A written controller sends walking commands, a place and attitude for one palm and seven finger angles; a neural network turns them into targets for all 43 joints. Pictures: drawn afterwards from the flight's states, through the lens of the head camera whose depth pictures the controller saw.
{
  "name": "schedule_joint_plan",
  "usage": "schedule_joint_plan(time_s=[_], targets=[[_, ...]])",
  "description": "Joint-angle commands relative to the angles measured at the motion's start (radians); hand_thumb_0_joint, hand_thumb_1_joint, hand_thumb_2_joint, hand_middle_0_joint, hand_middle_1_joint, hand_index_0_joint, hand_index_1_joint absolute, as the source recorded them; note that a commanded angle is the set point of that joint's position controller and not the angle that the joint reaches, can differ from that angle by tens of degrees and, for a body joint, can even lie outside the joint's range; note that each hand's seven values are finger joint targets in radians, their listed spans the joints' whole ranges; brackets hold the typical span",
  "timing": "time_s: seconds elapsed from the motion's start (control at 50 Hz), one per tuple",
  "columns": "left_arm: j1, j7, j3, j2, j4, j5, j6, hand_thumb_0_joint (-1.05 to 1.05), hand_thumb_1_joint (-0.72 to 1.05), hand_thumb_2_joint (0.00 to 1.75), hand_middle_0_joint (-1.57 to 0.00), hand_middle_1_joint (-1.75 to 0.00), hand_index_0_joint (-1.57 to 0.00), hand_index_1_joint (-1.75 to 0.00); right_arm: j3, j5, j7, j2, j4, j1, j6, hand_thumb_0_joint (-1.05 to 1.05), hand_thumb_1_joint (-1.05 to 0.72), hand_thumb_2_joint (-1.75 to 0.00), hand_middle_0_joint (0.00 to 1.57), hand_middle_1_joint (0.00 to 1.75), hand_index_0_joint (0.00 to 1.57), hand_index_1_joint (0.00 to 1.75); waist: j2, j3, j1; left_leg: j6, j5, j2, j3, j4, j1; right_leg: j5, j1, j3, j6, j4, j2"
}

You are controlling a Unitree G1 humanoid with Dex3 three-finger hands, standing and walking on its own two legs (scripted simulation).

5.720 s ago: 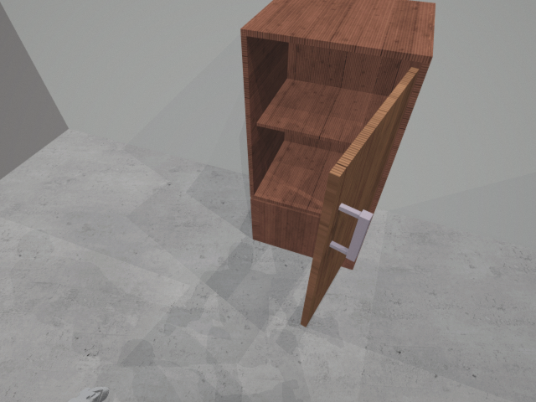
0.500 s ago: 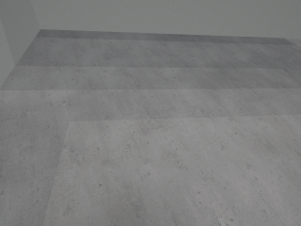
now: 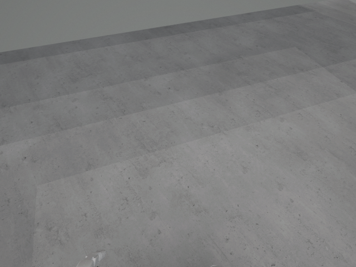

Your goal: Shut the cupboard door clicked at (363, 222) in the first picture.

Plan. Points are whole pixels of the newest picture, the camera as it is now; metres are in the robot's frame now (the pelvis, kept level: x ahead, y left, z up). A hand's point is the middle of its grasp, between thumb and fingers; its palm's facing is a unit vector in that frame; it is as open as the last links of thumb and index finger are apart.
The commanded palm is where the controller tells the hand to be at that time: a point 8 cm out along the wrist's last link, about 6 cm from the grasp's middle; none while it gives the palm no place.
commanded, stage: walk around to get in front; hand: left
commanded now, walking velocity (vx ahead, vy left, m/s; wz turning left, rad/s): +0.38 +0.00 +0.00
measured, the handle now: out of the picture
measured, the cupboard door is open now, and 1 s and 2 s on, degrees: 77 77 77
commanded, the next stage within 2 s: walk to a spot facing it in 0.84 s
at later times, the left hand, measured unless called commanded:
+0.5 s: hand (92, 259) +0.18 +0.23 -0.18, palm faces +0.07 -0.99 -0.13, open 7.4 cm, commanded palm none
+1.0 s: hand (136, 138) +0.56 +0.15 -0.15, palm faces -0.14 -0.97 -0.20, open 7.4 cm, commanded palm none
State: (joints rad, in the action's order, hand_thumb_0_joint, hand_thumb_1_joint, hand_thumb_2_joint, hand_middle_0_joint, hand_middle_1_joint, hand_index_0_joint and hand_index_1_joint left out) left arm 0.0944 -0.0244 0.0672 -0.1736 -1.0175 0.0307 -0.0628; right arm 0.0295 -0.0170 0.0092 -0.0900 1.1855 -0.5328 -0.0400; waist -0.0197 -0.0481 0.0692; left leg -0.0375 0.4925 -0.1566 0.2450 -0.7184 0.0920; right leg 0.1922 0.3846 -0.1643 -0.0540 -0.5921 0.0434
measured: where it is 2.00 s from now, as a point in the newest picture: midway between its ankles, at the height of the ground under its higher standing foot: (184, 203)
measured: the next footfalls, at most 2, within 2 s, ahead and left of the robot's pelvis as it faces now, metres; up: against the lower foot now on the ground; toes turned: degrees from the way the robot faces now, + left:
left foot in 0.40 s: +0.33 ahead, +0.16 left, +0.00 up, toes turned +12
right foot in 0.92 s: +0.52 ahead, -0.11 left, +0.00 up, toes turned -17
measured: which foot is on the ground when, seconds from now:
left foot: up 0.00-0.38, down 0.40-0.92, up 0.94-1.00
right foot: down 0.00-0.40, up 0.42-0.90, down 0.92-1.00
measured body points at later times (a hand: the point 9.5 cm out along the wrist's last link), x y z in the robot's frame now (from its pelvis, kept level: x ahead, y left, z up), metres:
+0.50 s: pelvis +0.22 +0.06 +0.00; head +0.23 +0.09 +0.45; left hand +0.18 +0.28 -0.17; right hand +0.31 -0.20 -0.12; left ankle +0.29 +0.15 -0.72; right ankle +0.11 -0.08 -0.63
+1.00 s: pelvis +0.43 -0.01 +0.00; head +0.45 -0.03 +0.45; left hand +0.57 +0.20 -0.14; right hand +0.31 -0.19 -0.16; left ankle +0.32 +0.14 -0.66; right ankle +0.49 -0.10 -0.72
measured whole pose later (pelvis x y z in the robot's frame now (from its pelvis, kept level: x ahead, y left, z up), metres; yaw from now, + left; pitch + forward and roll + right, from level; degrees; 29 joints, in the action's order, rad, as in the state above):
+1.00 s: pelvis +0.43 -0.01 +0.00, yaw -8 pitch -1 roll +1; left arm 0.13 -0.01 0.06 -0.15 -1.02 0.02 -0.07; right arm 0.05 -0.01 0.01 -0.11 1.16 -0.43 -0.02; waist -0.03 -0.07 0.04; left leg -0.03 0.50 -0.15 0.15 -1.04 0.22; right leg 0.24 0.39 -0.16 -0.08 -0.65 0.04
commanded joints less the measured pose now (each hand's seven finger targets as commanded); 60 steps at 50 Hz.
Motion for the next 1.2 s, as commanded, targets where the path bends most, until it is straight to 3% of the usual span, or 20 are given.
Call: schedule_joint_plan(time_s=[0.0,0.04,0.12,0.3,0.34,0.36,0.38,0.4,0.46,0.56,0.78,0.82,0.86,0.88,0.9,0.92,0.94,0.98,1.06,1.18], targets=[[0.350,0.036,0.052,-0.200,-0.061,-0.016,-0.003,0.00,0.90,0.90,-0.20,-0.30,-0.20,-0.30,0.037,0.005,0.004,-0.107,-0.158,0.180,-0.035,0.00,-0.90,-0.90,0.20,0.30,0.20,0.30,0.144,0.118,-0.180,0.031,-0.048,0.002,-0.195,-0.630,0.640,-0.088,-0.523,0.522,-0.174,0.311,0.400],[0.249,0.041,0.019,-0.093,-0.039,-0.011,-0.011,0.00,0.90,0.90,-0.20,-0.30,-0.20,-0.30,0.035,-0.008,0.002,-0.077,-0.145,0.174,-0.016,0.00,-0.90,-0.90,0.20,0.30,0.20,0.30,0.079,0.001,-0.106,0.023,-0.159,-0.041,-0.205,-0.536,0.562,-0.099,-0.286,0.325,-0.111,0.357,0.313],[0.211,0.043,0.011,-0.045,-0.014,-0.001,-0.022,0.00,0.90,0.90,-0.20,-0.30,-0.20,-0.30,0.036,-0.015,-0.012,-0.045,-0.153,0.139,0.016,0.00,-0.90,-0.90,0.20,0.30,0.20,0.30,0.137,-0.048,-0.041,-0.003,-0.239,-0.032,-0.162,-0.343,0.475,-0.077,-0.111,0.155,-0.091,0.408,0.234],[0.242,0.037,0.017,-0.147,-0.036,-0.003,-0.022,0.00,0.90,0.90,-0.20,-0.30,-0.20,-0.30,0.037,-0.010,-0.045,-0.134,-0.256,0.343,-0.014,0.00,-0.90,-0.90,0.20,0.30,0.20,0.30,0.127,-0.078,-0.062,0.026,-0.298,0.021,-0.102,0.060,0.350,-0.128,-0.240,0.152,-0.071,0.334,0.244],[0.231,0.035,0.022,-0.159,-0.036,-0.008,-0.016,0.00,0.90,0.90,-0.20,-0.30,-0.20,-0.30,0.049,-0.017,-0.032,-0.183,-0.207,0.183,-0.024,0.00,-0.90,-0.90,0.20,0.30,0.20,0.30,0.031,0.003,0.019,0.041,-0.312,0.085,-0.060,0.159,0.099,-0.294,-0.209,0.081,-0.040,0.085,0.192],[0.253,0.029,0.019,-0.119,-0.029,-0.013,-0.011,0.00,0.90,0.90,-0.20,-0.30,-0.20,-0.30,0.069,-0.027,-0.019,-0.269,-0.168,0.031,-0.029,0.00,-0.90,-0.90,0.20,0.30,0.20,0.30,-0.143,0.098,0.072,0.071,-0.251,0.005,-0.198,0.229,-0.110,-0.215,-0.102,0.036,0.002,-0.185,0.109],[0.294,0.016,0.009,-0.058,-0.005,-0.027,-0.004,0.00,0.90,0.90,-0.20,-0.30,-0.20,-0.30,0.095,-0.034,-0.009,-0.395,-0.145,-0.076,-0.031,0.00,-0.90,-0.90,0.20,0.30,0.20,0.30,-0.432,0.166,0.081,0.152,-0.209,-0.261,-0.598,0.398,-0.255,0.282,0.133,-0.007,0.050,-0.530,-0.044],[0.247,0.023,0.009,-0.085,0.016,-0.019,-0.002,0.00,0.90,0.90,-0.20,-0.30,-0.20,-0.30,0.082,-0.021,0.001,-0.379,-0.140,-0.049,-0.023,0.00,-0.90,-0.90,0.20,0.30,0.20,0.30,-0.369,0.178,0.074,0.169,-0.082,-0.319,-0.697,0.493,-0.220,0.379,0.204,0.130,0.030,-0.693,-0.041],[0.181,0.001,0.011,-0.064,-0.008,-0.008,0.007,0.00,0.90,0.90,-0.20,-0.30,-0.20,-0.30,0.047,-0.014,0.010,-0.232,-0.198,0.180,-0.036,0.00,-0.90,-0.90,0.20,0.30,0.20,0.30,-0.087,-0.014,-0.016,0.140,-0.044,-0.254,-0.464,0.529,0.070,0.136,0.244,0.167,0.035,-0.725,0.087],[0.262,0.004,0.014,-0.014,-0.028,-0.001,0.052,0.00,0.90,0.90,-0.20,-0.30,-0.20,-0.30,0.038,-0.004,0.017,-0.180,-0.168,0.196,-0.054,0.00,-0.90,-0.90,0.20,0.30,0.20,0.30,-0.084,-0.007,-0.083,0.127,-0.216,-0.175,-0.226,0.571,0.112,0.002,0.210,0.155,0.068,-0.612,0.092],[-0.001,-0.005,0.014,0.012,0.072,-0.002,0.045,0.00,0.90,0.90,-0.20,-0.30,-0.20,-0.30,0.043,-0.017,0.011,-0.155,-0.083,0.047,-0.040,0.00,-0.90,-0.90,0.20,0.30,0.20,0.30,-0.084,-0.100,-0.020,0.156,-0.402,-0.199,-0.079,0.535,-0.024,-0.032,0.200,0.058,0.057,-0.127,0.068],[0.016,-0.004,0.015,0.002,0.070,-0.001,0.035,0.00,0.90,0.90,-0.20,-0.30,-0.20,-0.30,0.044,-0.020,0.012,-0.169,-0.078,0.052,-0.035,0.00,-0.90,-0.90,0.20,0.30,0.20,0.30,-0.093,-0.075,-0.033,0.142,-0.500,-0.200,-0.051,0.461,-0.064,0.006,0.130,0.028,0.038,-0.058,0.035],[0.170,0.002,0.021,-0.029,0.020,0.001,0.021,0.00,0.90,0.90,-0.20,-0.30,-0.20,-0.30,0.047,-0.015,0.011,-0.179,-0.079,0.067,-0.027,0.00,-0.90,-0.90,0.20,0.30,0.20,0.30,-0.050,0.005,-0.107,0.109,-0.718,-0.164,0.005,0.241,-0.048,-0.003,-0.096,-0.027,0.013,0.042,-0.031],[0.315,0.007,0.034,-0.073,-0.028,0.006,0.007,0.00,0.90,0.90,-0.20,-0.30,-0.20,-0.30,0.046,-0.008,0.005,-0.172,-0.081,0.075,-0.029,0.00,-0.90,-0.90,0.20,0.30,0.20,0.30,-0.001,0.093,-0.171,0.074,-0.715,-0.119,0.037,0.037,0.043,-0.043,-0.318,0.006,-0.006,0.087,-0.017],[0.441,0.021,0.060,-0.184,-0.064,0.009,-0.008,0.00,0.90,0.90,-0.20,-0.30,-0.20,-0.30,0.037,0.006,-0.004,-0.118,-0.105,0.051,-0.035,0.00,-0.90,-0.90,0.20,0.30,0.20,0.30,0.219,0.219,-0.211,0.032,-0.394,-0.025,0.063,-0.261,0.294,-0.082,-0.579,0.311,-0.082,0.142,0.218],[0.497,0.028,0.066,-0.256,-0.080,-0.013,-0.007,0.00,0.90,0.90,-0.20,-0.30,-0.20,-0.30,0.027,0.010,-0.001,-0.095,-0.147,0.094,-0.034,0.00,-0.90,-0.90,0.20,0.30,0.20,0.30,0.273,0.235,-0.196,0.007,0.092,0.087,-0.034,-0.515,0.493,-0.317,-0.650,0.604,-0.182,0.240,0.400],[0.430,0.037,0.066,-0.249,-0.065,-0.018,-0.008,0.00,0.90,0.90,-0.20,-0.30,-0.20,-0.30,0.033,0.012,0.006,-0.109,-0.144,0.124,-0.027,0.00,-0.90,-0.90,0.20,0.30,0.20,0.30,0.226,0.251,-0.186,0.017,0.056,0.051,-0.177,-0.622,0.512,-0.316,-0.573,0.590,-0.187,0.271,0.424],[0.249,0.046,0.030,-0.134,-0.020,-0.014,-0.008,0.00,0.90,0.90,-0.20,-0.30,-0.20,-0.30,0.033,0.002,0.011,-0.093,-0.139,0.175,-0.013,0.00,-0.90,-0.90,0.20,0.30,0.20,0.30,0.074,0.077,-0.119,0.020,-0.097,-0.009,-0.232,-0.603,0.513,-0.320,-0.322,0.365,-0.127,0.293,0.362],[0.174,0.055,-0.004,-0.040,-0.006,-0.001,-0.020,0.00,0.90,0.90,-0.20,-0.30,-0.20,-0.30,0.025,-0.004,0.007,-0.041,-0.109,0.089,0.032,0.00,-0.90,-0.90,0.20,0.30,0.20,0.30,0.113,0.040,-0.032,0.000,-0.158,0.009,-0.211,-0.390,0.387,-0.468,-0.137,0.094,-0.070,0.307,0.280],[0.134,0.054,0.007,-0.105,0.034,-0.007,0.011,0.00,0.90,0.90,-0.20,-0.30,-0.20,-0.30,0.025,-0.003,-0.018,-0.085,-0.207,0.244,0.054,0.00,-0.90,-0.90,0.20,0.30,0.20,0.30,0.166,-0.003,-0.052,-0.013,-0.215,0.026,-0.146,-0.155,0.393,-0.375,-0.165,-0.001,-0.062,0.290,0.294]])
